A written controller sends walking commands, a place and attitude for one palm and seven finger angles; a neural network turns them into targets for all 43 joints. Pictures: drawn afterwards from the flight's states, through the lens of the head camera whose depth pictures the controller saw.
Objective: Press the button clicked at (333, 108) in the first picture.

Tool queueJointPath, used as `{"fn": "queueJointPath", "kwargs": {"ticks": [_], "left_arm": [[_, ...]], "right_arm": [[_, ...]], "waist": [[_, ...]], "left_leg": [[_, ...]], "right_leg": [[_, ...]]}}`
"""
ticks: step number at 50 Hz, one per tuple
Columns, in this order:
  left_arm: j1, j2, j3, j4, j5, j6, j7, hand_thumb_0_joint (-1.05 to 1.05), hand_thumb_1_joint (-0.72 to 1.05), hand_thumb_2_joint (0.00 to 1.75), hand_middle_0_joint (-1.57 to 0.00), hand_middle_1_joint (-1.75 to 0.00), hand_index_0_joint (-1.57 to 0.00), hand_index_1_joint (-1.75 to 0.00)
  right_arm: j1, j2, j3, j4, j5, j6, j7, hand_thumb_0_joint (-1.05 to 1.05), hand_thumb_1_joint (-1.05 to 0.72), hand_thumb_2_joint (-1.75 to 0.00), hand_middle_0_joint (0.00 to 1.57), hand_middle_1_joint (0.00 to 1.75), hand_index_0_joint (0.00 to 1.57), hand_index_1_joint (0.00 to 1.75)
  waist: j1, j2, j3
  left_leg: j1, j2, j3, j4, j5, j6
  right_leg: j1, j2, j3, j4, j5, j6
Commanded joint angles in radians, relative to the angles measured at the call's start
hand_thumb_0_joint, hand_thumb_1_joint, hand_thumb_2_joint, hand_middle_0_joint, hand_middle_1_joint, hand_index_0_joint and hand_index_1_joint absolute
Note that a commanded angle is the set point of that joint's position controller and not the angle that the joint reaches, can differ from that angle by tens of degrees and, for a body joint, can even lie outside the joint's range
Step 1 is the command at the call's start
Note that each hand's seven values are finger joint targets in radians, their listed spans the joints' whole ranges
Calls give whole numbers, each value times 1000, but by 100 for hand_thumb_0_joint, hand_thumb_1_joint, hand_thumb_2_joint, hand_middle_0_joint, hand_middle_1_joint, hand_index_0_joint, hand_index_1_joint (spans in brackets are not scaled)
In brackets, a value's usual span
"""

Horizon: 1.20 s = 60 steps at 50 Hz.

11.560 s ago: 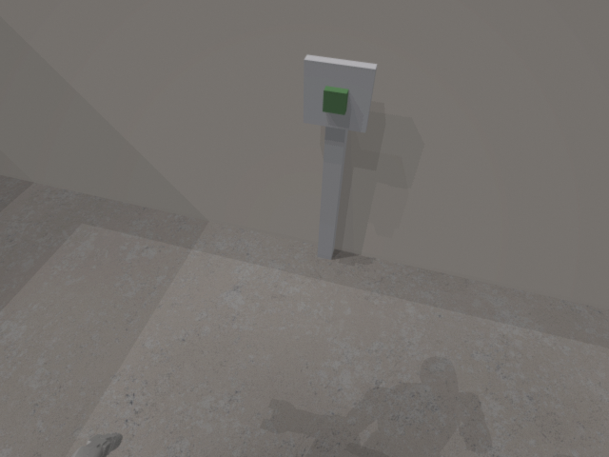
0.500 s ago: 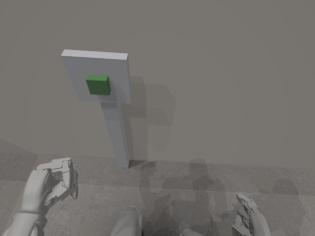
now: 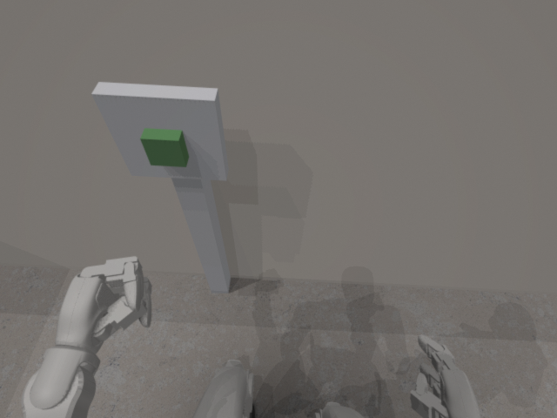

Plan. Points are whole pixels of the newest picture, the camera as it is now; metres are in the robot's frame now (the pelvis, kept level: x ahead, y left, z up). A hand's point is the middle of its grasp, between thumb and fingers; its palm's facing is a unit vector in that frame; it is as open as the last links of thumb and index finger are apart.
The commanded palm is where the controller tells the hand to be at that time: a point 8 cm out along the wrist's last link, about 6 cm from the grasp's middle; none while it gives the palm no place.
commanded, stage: aim a knuckle at the button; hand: left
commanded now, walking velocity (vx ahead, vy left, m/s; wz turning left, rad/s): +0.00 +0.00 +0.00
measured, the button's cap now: (166, 146) +0.51 +0.23 +0.07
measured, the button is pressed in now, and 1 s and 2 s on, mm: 0 0 0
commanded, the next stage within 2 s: press the button with the knuckle in 1.70 s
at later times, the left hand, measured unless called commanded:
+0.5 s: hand (160, 252) +0.33 +0.20 +0.04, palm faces -0.01 -1.00 -0.03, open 3.1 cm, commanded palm +0.31 +0.25 +0.05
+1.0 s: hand (183, 204) +0.42 +0.19 +0.03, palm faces +0.02 -1.00 -0.04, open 3.1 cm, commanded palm +0.40 +0.24 +0.04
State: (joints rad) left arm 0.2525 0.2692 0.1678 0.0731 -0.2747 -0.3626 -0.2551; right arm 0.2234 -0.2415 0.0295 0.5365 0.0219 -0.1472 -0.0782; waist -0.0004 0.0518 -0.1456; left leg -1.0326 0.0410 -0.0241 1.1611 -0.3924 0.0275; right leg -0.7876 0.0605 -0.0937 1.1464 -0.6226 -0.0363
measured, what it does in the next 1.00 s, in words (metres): stands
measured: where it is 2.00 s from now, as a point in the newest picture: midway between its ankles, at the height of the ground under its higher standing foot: outside the picture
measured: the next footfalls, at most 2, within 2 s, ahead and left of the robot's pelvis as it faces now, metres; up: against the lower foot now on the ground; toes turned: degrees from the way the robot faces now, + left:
none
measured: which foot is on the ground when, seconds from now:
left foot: down 0.00-1.00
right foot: down 0.00-1.00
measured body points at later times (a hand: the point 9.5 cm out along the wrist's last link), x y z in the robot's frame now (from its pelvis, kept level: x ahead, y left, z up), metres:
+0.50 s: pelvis +0.00 +0.00 +0.00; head +0.07 +0.02 +0.44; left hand +0.32 +0.25 +0.04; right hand +0.14 -0.25 -0.10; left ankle +0.09 +0.10 -0.64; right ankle -0.03 -0.10 -0.64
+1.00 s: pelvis -0.01 +0.01 -0.01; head +0.09 +0.03 +0.43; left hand +0.41 +0.24 +0.03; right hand +0.08 -0.26 -0.12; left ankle +0.09 +0.10 -0.64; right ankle -0.03 -0.10 -0.64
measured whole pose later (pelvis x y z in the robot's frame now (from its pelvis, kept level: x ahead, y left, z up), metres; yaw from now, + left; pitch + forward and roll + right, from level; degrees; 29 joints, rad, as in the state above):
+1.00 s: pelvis -0.01 +0.01 -0.01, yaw -2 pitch +20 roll -4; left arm -0.50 0.32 0.26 0.80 -0.14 -0.42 -0.15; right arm 0.28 -0.25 0.02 0.64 0.00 -0.01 -0.04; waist -0.08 0.04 -0.16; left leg -1.16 0.06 0.01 1.20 -0.39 0.04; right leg -0.94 0.07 -0.06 1.21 -0.62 -0.02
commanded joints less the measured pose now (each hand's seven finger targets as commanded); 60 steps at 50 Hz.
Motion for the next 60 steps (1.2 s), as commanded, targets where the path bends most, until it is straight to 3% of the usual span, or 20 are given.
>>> {"fn": "queueJointPath", "kwargs": {"ticks": [1, 3, 8, 10, 11, 17, 21, 22, 25, 33, 35, 39, 42, 45, 49, 50, 53, 54, 57, 60], "left_arm": [[-163, 141, 79, -185, -12, -54, 12, 0, 90, 90, -130, -150, -130, -150], [-155, 164, 119, -131, -11, -36, 19, 0, 90, 90, -130, -150, -130, -150], [-217, 172, 142, -82, -15, -27, 29, 0, 90, 90, -130, -150, -130, -150], [-257, 172, 135, -74, -15, -41, 27, 0, 90, 90, -130, -150, -130, -150], [-299, 154, 106, -70, -10, -50, 25, 0, 90, 90, -130, -150, -130, -150], [-462, 153, 82, 36, 3, -77, 12, 0, 90, 90, -130, -150, -130, -150], [-557, 187, 113, 88, 12, -81, 21, 0, 90, 90, -130, -150, -130, -150], [-572, 204, 129, 99, 14, -81, 26, 0, 90, 90, -130, -150, -130, -150], [-611, 208, 132, 123, 27, -87, 44, 0, 90, 90, -130, -150, -130, -150], [-761, 193, 114, 327, 55, -78, 55, 0, 90, 90, -130, -150, -130, -150], [-827, 188, 105, 345, 56, -85, 53, 0, 90, 90, -130, -150, -130, -150], [-934, 175, 80, 345, 75, -116, 62, 0, 90, 90, -130, -150, -130, -150], [-985, 222, 117, 389, 89, -131, 86, 0, 90, 90, -130, -150, -130, -150], [-1059, 245, 140, 492, 104, -126, 105, 0, 90, 90, -130, -150, -130, -150], [-1111, 284, 177, 557, 116, -130, 108, 0, 90, 90, -130, -150, -130, -150], [-1085, 294, 192, 566, 115, -130, 104, 0, 90, 90, -130, -150, -130, -150], [-1032, 247, 153, 507, 111, -143, 82, 0, 90, 90, -130, -150, -130, -150], [-1005, 255, 163, 498, 103, -140, 79, 0, 90, 90, -130, -150, -130, -150], [-941, 218, 139, 496, 88, -128, 64, 0, 90, 90, -130, -150, -130, -150], [-926, 239, 161, 513, 77, -117, 63, 0, 90, 90, -130, -150, -130, -150]], "right_arm": [[-9, -135, -60, -134, -1, -47, -11, 0, -90, -90, 20, 30, 20, 30], [-7, -136, -61, -132, -1, -32, -9, 0, -90, -90, 20, 30, 20, 30], [-2, -137, -63, -128, -2, -12, -1, 0, -90, -90, 20, 30, 20, 30], [1, -139, -62, -121, -2, -8, 1, 0, -90, -90, 20, 30, 20, 30], [3, -140, -61, -117, -2, -8, 1, 0, -90, -90, 20, 30, 20, 30], [21, -154, -65, -83, -3, -3, -3, 0, -90, -90, 20, 30, 20, 30], [23, -159, -69, -69, -3, 3, -4, 0, -90, -90, 20, 30, 20, 30], [31, -161, -70, -65, -5, 5, -4, 0, -90, -90, 20, 30, 20, 30], [32, -158, -69, -60, -6, 14, 2, 0, -90, -90, 20, 30, 20, 30], [61, -167, -68, -41, -7, 48, 14, 0, -90, -90, 20, 30, 20, 30], [71, -170, -70, -36, -8, 54, 15, 0, -90, -90, 20, 30, 20, 30], [89, -172, -77, -23, -14, 60, 21, 0, -90, -90, 20, 30, 20, 30], [104, -180, -77, -7, -22, 70, 23, 0, -90, -90, 20, 30, 20, 30], [113, -179, -73, 8, -25, 88, 26, 0, -90, -90, 20, 30, 20, 30], [131, -179, -74, 12, -29, 112, 29, 0, -90, -90, 20, 30, 20, 30], [137, -180, -75, 6, -29, 118, 31, 0, -90, -90, 20, 30, 20, 30], [141, -175, -82, -9, -27, 127, 42, 0, -90, -90, 20, 30, 20, 30], [144, -177, -84, -10, -27, 133, 45, 0, -90, -90, 20, 30, 20, 30], [150, -177, -88, -17, -20, 144, 49, 0, -90, -90, 20, 30, 20, 30], [146, -178, -87, -13, -11, 157, 46, 0, -90, -90, 20, 30, 20, 30]], "waist": [[-19, 30, -249], [-6, -3, -259], [-3, 7, -275], [-7, 23, -270], [-23, 26, -269], [-53, 1, -244], [-40, 34, -292], [-38, 16, -314], [-27, 58, -337], [-55, 5, -279], [-63, 5, -300], [-71, 62, -358], [-72, 54, -378], [-82, 20, -347], [-74, 46, -397], [-60, 34, -412], [-46, 105, -482], [-44, 84, -486], [-58, 23, -451], [-63, -36, -372]], "left_leg": [[424, -2, -48, -155, 103, 13], [400, -3, -36, -149, 129, 13], [409, -3, -26, -147, 168, 10], [409, -2, -26, -147, 167, 9], [417, -2, -29, -144, 164, 10], [390, 1, -40, -129, 102, 12], [430, 2, -44, -140, 95, 6], [432, 3, -44, -133, 109, 9], [475, 7, -48, -144, 127, 1], [412, 7, -51, -136, 67, 1], [423, 6, -55, -131, 64, 1], [504, 13, -78, -125, 91, -7], [494, 13, -88, -114, 91, -6], [438, 11, -80, -104, 64, -3], [438, 10, -68, -82, 114, -3], [436, 9, -66, -82, 128, -4], [531, 14, -64, -88, 220, -10], [530, 14, -61, -90, 233, -9], [502, 11, -57, -92, 253, -1], [413, 4, -37, -95, 203, 7]], "right_leg": [[-104, -8, 57, -211, 230, 20], [-73, -8, 63, -209, 265, 21], [-55, -9, 65, -205, 318, 22], [-63, -9, 67, -204, 318, 21], [-77, -9, 64, -202, 314, 21], [-139, -6, 65, -201, 240, 21], [-157, -7, 64, -198, 221, 16], [-146, -4, 66, -194, 231, 17], [-160, -5, 59, -188, 237, 13], [-203, -2, 56, -189, 198, 15], [-213, -3, 56, -186, 195, 14], [-265, -3, 47, -163, 201, 8], [-274, 0, 47, -150, 199, 6], [-281, -1, 51, -152, 187, 11], [-272, 0, 58, -141, 218, 10], [-252, 2, 57, -139, 228, 8], [-246, 6, 52, -134, 289, 2], [-224, 7, 52, -139, 308, 3], [-198, 12, 51, -146, 348, 7], [-171, 7, 62, -165, 347, 18]]}}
